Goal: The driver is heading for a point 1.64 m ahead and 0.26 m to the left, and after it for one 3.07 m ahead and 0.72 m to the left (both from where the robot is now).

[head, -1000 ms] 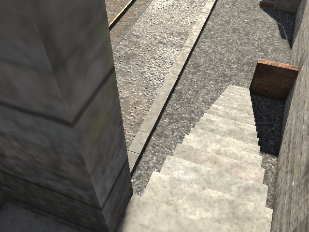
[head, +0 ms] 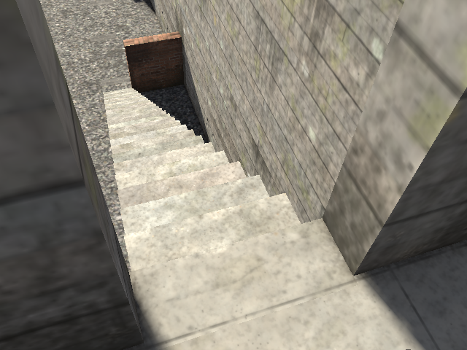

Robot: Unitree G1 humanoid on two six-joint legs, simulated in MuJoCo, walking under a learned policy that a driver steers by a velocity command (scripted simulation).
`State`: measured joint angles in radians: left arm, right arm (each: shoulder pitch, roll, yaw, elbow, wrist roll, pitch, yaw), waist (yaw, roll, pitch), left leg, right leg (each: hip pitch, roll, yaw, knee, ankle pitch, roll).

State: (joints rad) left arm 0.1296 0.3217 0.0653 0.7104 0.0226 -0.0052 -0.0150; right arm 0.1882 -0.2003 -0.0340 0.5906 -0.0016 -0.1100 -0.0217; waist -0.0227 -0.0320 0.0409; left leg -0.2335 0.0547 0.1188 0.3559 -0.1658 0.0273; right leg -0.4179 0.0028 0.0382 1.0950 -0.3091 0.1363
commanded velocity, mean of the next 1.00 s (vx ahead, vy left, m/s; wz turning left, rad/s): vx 0.23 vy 0.00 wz -0.12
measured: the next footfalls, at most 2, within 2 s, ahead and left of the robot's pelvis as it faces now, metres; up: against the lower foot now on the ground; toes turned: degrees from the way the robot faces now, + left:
right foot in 0.20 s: -0.02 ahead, -0.12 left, +0.00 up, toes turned -6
left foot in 0.52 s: +0.30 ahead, +0.08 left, +0.00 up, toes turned -3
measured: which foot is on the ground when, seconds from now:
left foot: down 0.00-0.18, up 0.20-0.50, down 0.52-1.00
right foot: up 0.00-0.18, down 0.20-0.56, up 0.58-0.78, down 0.80-1.00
